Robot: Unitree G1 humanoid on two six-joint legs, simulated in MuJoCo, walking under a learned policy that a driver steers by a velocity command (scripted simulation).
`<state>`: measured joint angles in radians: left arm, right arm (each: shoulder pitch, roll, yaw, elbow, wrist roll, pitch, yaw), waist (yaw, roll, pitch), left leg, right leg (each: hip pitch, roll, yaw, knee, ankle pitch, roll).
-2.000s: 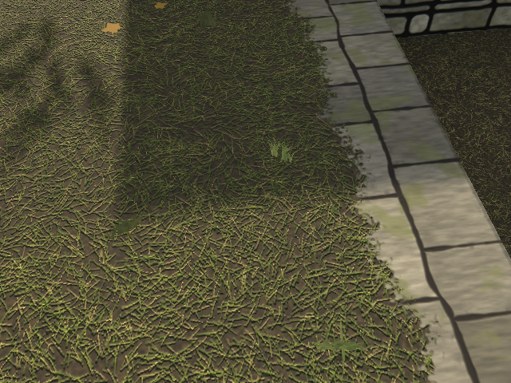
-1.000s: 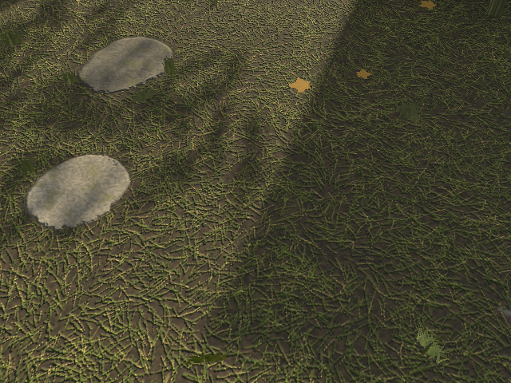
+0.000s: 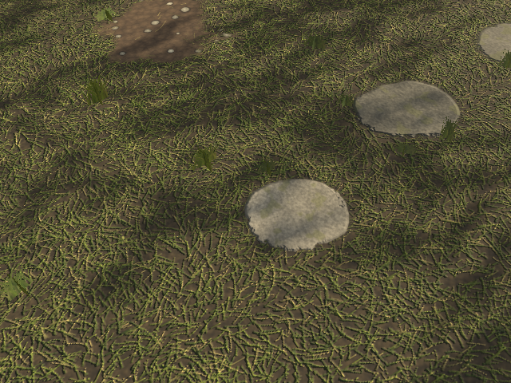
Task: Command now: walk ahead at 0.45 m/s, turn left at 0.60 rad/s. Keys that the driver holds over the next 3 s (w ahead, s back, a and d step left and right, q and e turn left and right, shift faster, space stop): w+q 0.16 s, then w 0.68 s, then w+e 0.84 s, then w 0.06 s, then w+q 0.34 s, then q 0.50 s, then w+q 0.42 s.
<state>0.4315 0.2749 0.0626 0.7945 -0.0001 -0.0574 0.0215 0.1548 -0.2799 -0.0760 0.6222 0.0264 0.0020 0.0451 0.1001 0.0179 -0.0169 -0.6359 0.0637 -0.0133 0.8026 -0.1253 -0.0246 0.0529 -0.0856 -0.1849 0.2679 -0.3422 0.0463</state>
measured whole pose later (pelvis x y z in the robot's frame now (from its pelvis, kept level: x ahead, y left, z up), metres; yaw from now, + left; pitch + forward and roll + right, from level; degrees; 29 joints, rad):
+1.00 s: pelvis +0.56 +0.11 +0.01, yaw +10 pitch +1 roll -2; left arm 0.37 0.28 0.05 0.82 -0.02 -0.07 -0.01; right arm 0.08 -0.27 -0.03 0.72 0.00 -0.08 0.02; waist 0.09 0.03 0.03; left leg -0.62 0.09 -0.08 0.60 0.05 -0.03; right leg -0.05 0.06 0.00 0.25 -0.23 -0.04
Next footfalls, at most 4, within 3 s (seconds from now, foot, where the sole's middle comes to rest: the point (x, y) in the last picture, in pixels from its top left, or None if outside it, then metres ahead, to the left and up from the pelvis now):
0.10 left None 0.18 0.15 -0.78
0.62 right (295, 368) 0.55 0.01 -0.78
1.10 left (199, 286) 0.77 0.30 -0.78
1.62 right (296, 220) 1.04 0.03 -0.78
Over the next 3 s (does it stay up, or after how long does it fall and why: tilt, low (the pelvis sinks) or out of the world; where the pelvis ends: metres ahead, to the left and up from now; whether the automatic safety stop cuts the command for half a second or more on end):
stays up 1.45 0.09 0.00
